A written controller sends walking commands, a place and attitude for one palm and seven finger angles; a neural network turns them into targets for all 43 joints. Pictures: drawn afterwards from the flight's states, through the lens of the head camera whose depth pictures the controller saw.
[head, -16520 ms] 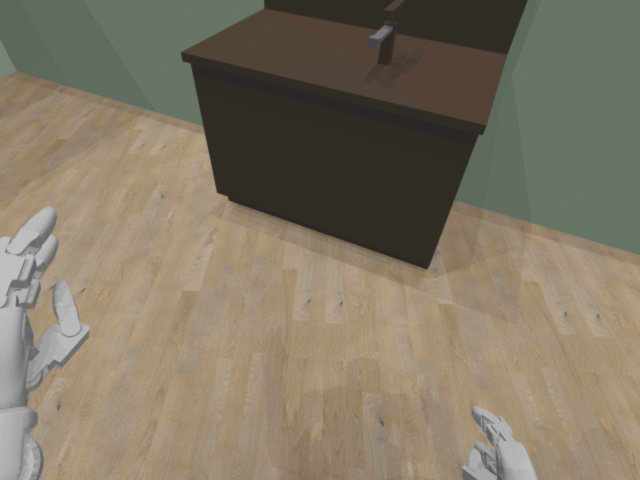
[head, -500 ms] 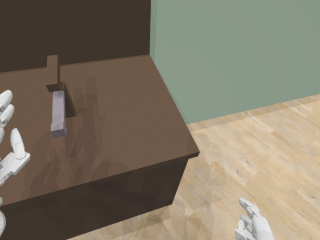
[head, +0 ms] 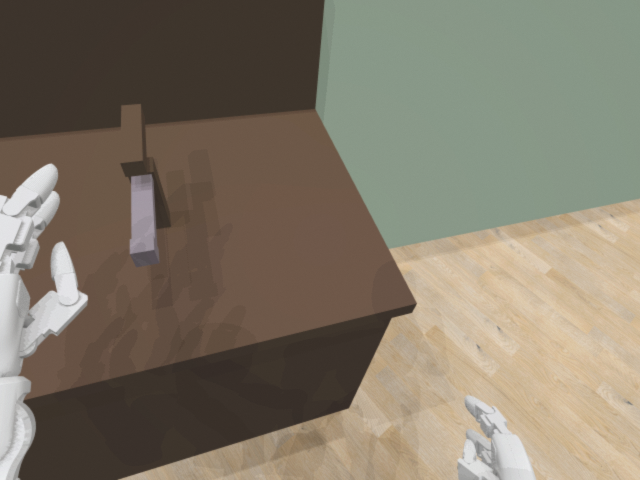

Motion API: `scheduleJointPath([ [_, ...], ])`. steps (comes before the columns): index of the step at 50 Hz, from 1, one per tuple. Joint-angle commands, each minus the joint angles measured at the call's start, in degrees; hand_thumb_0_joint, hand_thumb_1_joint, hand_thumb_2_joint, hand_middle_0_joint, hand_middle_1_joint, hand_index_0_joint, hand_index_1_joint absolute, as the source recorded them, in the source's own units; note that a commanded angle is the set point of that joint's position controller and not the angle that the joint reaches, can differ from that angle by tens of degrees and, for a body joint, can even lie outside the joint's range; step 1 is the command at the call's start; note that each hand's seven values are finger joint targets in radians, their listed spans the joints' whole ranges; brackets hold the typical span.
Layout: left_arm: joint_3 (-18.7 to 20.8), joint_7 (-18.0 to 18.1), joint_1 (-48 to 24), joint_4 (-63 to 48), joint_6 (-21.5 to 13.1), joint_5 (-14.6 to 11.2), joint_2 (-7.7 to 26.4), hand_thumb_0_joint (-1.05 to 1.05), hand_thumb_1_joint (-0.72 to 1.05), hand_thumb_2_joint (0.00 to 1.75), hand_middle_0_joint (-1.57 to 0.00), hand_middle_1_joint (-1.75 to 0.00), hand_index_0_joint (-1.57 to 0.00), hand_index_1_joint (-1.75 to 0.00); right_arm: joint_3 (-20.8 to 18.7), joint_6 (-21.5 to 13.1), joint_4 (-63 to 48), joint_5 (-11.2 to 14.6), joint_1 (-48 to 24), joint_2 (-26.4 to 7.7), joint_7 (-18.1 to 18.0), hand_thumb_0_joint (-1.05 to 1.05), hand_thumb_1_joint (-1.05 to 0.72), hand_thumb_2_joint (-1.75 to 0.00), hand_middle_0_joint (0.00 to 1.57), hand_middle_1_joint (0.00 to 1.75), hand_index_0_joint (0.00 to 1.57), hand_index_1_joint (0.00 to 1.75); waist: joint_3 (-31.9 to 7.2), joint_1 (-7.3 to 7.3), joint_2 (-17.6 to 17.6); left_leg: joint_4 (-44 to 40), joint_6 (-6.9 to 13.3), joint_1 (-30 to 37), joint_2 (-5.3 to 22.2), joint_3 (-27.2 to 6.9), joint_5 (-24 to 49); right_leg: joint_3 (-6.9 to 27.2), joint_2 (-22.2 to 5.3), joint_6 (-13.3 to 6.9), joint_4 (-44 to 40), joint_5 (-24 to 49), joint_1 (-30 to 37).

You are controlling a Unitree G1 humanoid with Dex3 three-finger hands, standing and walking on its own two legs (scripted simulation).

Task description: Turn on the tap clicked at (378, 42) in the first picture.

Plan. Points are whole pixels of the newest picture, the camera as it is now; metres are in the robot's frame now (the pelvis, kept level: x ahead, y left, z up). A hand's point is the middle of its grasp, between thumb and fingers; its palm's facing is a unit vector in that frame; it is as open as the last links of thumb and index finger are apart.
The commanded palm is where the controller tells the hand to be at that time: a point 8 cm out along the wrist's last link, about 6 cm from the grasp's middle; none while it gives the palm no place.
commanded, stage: turn the palm inward beside the body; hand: left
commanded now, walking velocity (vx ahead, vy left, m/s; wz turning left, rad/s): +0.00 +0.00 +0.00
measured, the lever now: (144, 251) +0.35 +0.27 +0.07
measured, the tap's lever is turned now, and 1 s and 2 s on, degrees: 0 0 0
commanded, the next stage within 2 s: none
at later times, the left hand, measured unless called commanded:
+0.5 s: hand (77, 349) +0.18 +0.23 +0.16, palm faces +0.59 -0.76 -0.29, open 7.4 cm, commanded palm +0.13 +0.26 +0.16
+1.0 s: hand (124, 360) +0.19 +0.21 +0.12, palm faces +0.51 -0.83 -0.24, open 7.4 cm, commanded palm +0.13 +0.24 +0.15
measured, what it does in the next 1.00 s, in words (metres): shifts its weight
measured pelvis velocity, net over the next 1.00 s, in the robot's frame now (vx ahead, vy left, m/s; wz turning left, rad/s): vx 0.02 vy -0.06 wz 0.09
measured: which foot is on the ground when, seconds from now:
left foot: down 0.00-1.00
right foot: down 0.00-1.00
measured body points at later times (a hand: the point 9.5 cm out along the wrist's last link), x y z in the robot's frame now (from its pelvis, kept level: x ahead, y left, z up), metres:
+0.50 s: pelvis -0.01 -0.06 -0.02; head -0.01 -0.07 +0.43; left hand +0.14 +0.27 +0.17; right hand +0.22 -0.26 -0.09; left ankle -0.01 +0.08 -0.74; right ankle +0.03 -0.14 -0.74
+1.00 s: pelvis +0.02 -0.06 -0.02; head +0.02 -0.08 +0.43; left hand +0.15 +0.25 +0.14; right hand +0.22 -0.29 -0.10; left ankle -0.01 +0.08 -0.74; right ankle +0.03 -0.14 -0.74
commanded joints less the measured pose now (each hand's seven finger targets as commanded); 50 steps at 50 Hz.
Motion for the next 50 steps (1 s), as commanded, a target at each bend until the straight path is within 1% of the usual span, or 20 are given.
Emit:
scheduleJointPath([
  [1, 4.51, -1.36, -22.88, 6.05, 1.57, 0.29, 12.37, 0.00, 0.90, 0.90, -0.20, -0.30, -0.20, -0.30, -3.09, -4.46, -3.46, -3.39, -5.64, -9.46, 1.11, 0.00, -0.90, -0.90, 0.20, 0.30, 0.20, 0.30, -5.16, -1.03, 12.52, -8.83, -10.97, -4.85, 3.19, -10.01, 23.69, -6.54, 3.68, -4.98, 6.99, -2.71, -2.88],
  [2, 6.09, -2.05, -21.53, -0.89, 2.93, -1.07, 8.65, 0.00, 0.90, 0.90, -0.20, -0.30, -0.20, -0.30, -5.08, -3.55, -2.94, -1.91, -5.19, -10.81, 1.94, 0.00, -0.90, -0.90, 0.20, 0.30, 0.20, 0.30, -17.56, -0.56, 12.39, -3.39, -10.52, 5.92, 4.36, -7.75, 32.58, -5.80, 4.53, -4.43, 8.50, 3.74, -3.64],
  [3, 3.68, -3.90, -19.14, -0.39, 6.05, -4.98, 5.07, 0.00, 0.90, 0.90, -0.20, -0.30, -0.20, -0.30, -4.71, -3.30, -3.31, -1.55, -6.87, -10.74, 1.26, 0.00, -0.90, -0.90, 0.20, 0.30, 0.20, 0.30, -18.73, 0.95, 13.29, -2.48, -9.74, 7.09, 3.37, -6.38, 33.73, -4.70, 3.34, -4.09, 7.85, 2.80, -3.55],
  [4, 6.37, -5.31, -11.91, 2.71, 9.62, -8.37, 5.19, 0.00, 0.90, 0.90, -0.20, -0.30, -0.20, -0.30, -4.35, -2.89, -3.20, -0.98, -7.90, -11.20, 1.26, 0.00, -0.90, -0.90, 0.20, 0.30, 0.20, 0.30, -18.08, 2.03, 16.21, -3.14, -10.14, 7.16, 3.11, -5.32, 32.72, -4.57, 3.26, -4.61, 6.32, 2.16, -2.52],
  [5, 6.79, -6.41, -7.25, -0.29, 11.20, -9.27, 6.44, 0.00, 0.90, 0.90, -0.20, -0.30, -0.20, -0.30, -4.42, -3.10, -3.42, -1.08, -8.38, -11.88, 1.70, 0.00, -0.90, -0.90, 0.20, 0.30, 0.20, 0.30, -16.92, 3.27, 9.17, -2.41, -9.07, 3.85, 2.83, -4.69, 32.00, -5.98, 2.42, -4.78, 5.00, 6.01, 0.63],
  [8, 3.66, -7.06, 0.43, -6.44, 14.25, -5.41, 5.99, 0.00, 0.90, 0.90, -0.20, -0.30, -0.20, -0.30, -3.84, -1.55, -5.42, -0.56, -11.30, -11.63, 3.13, 0.00, -0.90, -0.90, 0.20, 0.30, 0.20, 0.30, -13.57, 2.34, 0.05, -1.34, -5.80, -1.75, 3.05, -4.19, 30.32, -7.46, 2.71, -3.88, 5.62, 9.37, 0.39],
  [11, 6.59, -3.71, -1.68, -10.69, 8.62, -4.79, 7.72, 0.00, 0.90, 0.90, -0.20, -0.30, -0.20, -0.30, -4.16, -0.84, -6.15, -1.31, -12.75, -11.03, 3.01, 0.00, -0.90, -0.90, 0.20, 0.30, 0.20, 0.30, -11.94, 0.83, -2.75, -1.21, -5.21, -4.15, 2.55, -4.68, 18.25, -7.55, 3.63, -3.74, 6.98, 3.11, -3.13],
  [13, 10.21, -1.15, -5.48, -13.70, 2.36, -6.44, 10.32, 0.00, 0.90, 0.90, -0.20, -0.30, -0.20, -0.30, -4.42, -1.37, -5.86, -1.66, -12.51, -10.25, 2.16, 0.00, -0.90, -0.90, 0.20, 0.30, 0.20, 0.30, -13.88, 0.89, -0.82, -0.16, -4.29, -5.39, 1.63, -4.43, 10.42, -6.66, 3.65, -3.67, 7.69, -1.26, -4.19],
  [14, 14.03, 0.64, -8.70, -17.45, -0.38, -6.63, 15.17, 0.00, 0.90, 0.90, -0.20, -0.30, -0.20, -0.30, -4.21, -1.78, -5.22, -1.50, -12.40, -10.01, 1.78, 0.00, -0.90, -0.90, 0.20, 0.30, 0.20, 0.30, -14.19, 1.31, 3.98, -0.29, -4.17, -5.39, 1.36, -4.18, 6.08, -5.65, 3.73, -3.73, 7.51, -3.85, -4.56],
  [17, 8.58, 4.23, -10.28, -13.51, -5.11, -4.70, 9.44, 0.00, 0.90, 0.90, -0.20, -0.30, -0.20, -0.30, -3.89, -3.71, -2.87, -1.79, -9.43, -7.92, 1.62, 0.00, -0.90, -0.90, 0.20, 0.30, 0.20, 0.30, -12.84, 0.05, 12.80, 2.38, -3.55, -7.45, 0.29, -3.78, 1.58, -4.84, 2.64, -4.23, 8.07, -6.30, -7.04],
  [19, 8.25, 5.05, -11.64, -8.74, -3.51, -3.01, 11.02, 0.00, 0.90, 0.90, -0.20, -0.30, -0.20, -0.30, -3.57, -3.90, -1.55, -1.22, -8.84, -8.57, 1.30, 0.00, -0.90, -0.90, 0.20, 0.30, 0.20, 0.30, -9.20, -1.32, 13.89, 2.95, -2.70, -10.20, 0.08, -3.85, -3.98, -4.09, 1.88, -4.16, 7.05, -9.55, -9.11],
  [20, 4.48, 4.45, -13.95, -7.56, -2.30, -3.03, 8.04, 0.00, 0.90, 0.90, -0.20, -0.30, -0.20, -0.30, -3.36, -4.19, -2.00, -1.14, -9.70, -8.69, 0.99, 0.00, -0.90, -0.90, 0.20, 0.30, 0.20, 0.30, -9.44, -2.02, 12.72, 3.47, -2.13, -11.05, -0.26, -3.74, -5.60, -3.77, 1.02, -4.05, 6.57, -10.71, -9.22],
  [25, 1.39, -0.51, -14.30, -2.78, 7.81, -5.60, 9.25, 0.00, 0.90, 0.90, -0.20, -0.30, -0.20, -0.30, -3.05, -4.34, -3.54, 0.55, -11.27, -10.04, -1.56, 0.00, -0.90, -0.90, 0.20, 0.30, 0.20, 0.30, -9.54, -1.28, 4.67, 5.08, -1.21, -13.74, -0.52, -3.17, -7.21, 1.07, -1.40, -3.10, 1.29, -19.19, -5.26],
  [29, 9.03, -0.72, -9.53, -3.63, 10.31, -8.02, 14.10, 0.00, 0.90, 0.90, -0.20, -0.30, -0.20, -0.30, -3.42, -3.93, -3.54, 1.34, -12.83, -8.86, -2.18, 0.00, -0.90, -0.90, 0.20, 0.30, 0.20, 0.30, -10.43, 1.72, -1.63, 8.06, -2.48, -16.74, 1.19, -3.85, -4.09, 8.31, -5.16, -0.76, -1.72, -21.45, -0.28],
  [30, 7.54, -0.50, -9.33, -5.38, 9.42, -8.87, 11.11, 0.00, 0.90, 0.90, -0.20, -0.30, -0.20, -0.30, -3.47, -3.97, -4.01, 1.21, -13.01, -8.38, -1.96, 0.00, -0.90, -0.90, 0.20, 0.30, 0.20, 0.30, -10.80, 1.25, -3.53, 8.11, -2.67, -17.55, 1.49, -4.38, -3.63, 8.89, -6.17, -0.14, -1.17, -18.98, 0.33],
  [32, 10.82, 0.49, -5.58, -6.58, 7.71, -10.14, 11.70, 0.00, 0.90, 0.90, -0.20, -0.30, -0.20, -0.30, -4.17, -3.98, -3.66, 1.07, -12.24, -8.34, -1.41, 0.00, -0.90, -0.90, 0.20, 0.30, 0.20, 0.30, -12.51, 2.14, -4.28, 9.14, -3.08, -18.41, 2.01, -4.75, -1.84, 9.51, -6.73, 0.48, 0.36, -13.10, 1.65],
  [34, 14.27, 1.68, -2.52, -7.54, 6.37, -10.30, 13.67, 0.00, 0.90, 0.90, -0.20, -0.30, -0.20, -0.30, -4.42, -3.96, -2.96, 1.13, -11.57, -8.21, -0.84, 0.00, -0.90, -0.90, 0.20, 0.30, 0.20, 0.30, -14.22, 3.00, 0.00, 9.55, -3.24, -17.58, 1.92, -4.28, 0.96, 8.67, -6.37, 0.20, 2.66, -4.85, 3.03],
  [38, 10.98, 1.47, 3.95, -8.86, 6.08, -10.55, 8.78, 0.00, 0.90, 0.90, -0.20, -0.30, -0.20, -0.30, -4.92, -4.85, -3.80, 1.05, -7.72, -8.80, -0.09, 0.00, -0.90, -0.90, 0.20, 0.30, 0.20, 0.30, -18.81, 1.88, 1.19, 10.47, -2.57, -15.65, 1.22, -2.76, 9.96, 4.11, -4.79, 0.21, 8.51, 16.30, 4.09],
  [45, 4.99, -0.48, 1.18, -12.13, 4.90, -10.83, 5.47, 0.00, 0.90, 0.90, -0.20, -0.30, -0.20, -0.30, -5.03, -7.63, -3.64, 1.50, -5.68, -9.65, -1.59, 0.00, -0.90, -0.90, 0.20, 0.30, 0.20, 0.30, -13.88, -0.01, 1.55, 9.41, -1.01, -12.53, 0.54, -2.94, 9.88, -0.97, -1.79, -1.38, 8.32, 8.67, -3.12],
  [50, 3.33, 2.44, 2.24, -15.60, 1.71, -8.49, 4.70, 0.00, 0.90, 0.90, -0.20, -0.30, -0.20, -0.30, -4.64, -9.93, -3.56, 0.61, -5.58, -9.15, -1.51, 0.00, -0.90, -0.90, 0.20, 0.30, 0.20, 0.30, -15.40, 0.98, 5.82, 8.57, -1.20, -10.43, 0.19, -3.74, 11.85, -3.61, -0.51, -3.28, 10.12, 4.05, -4.63],
])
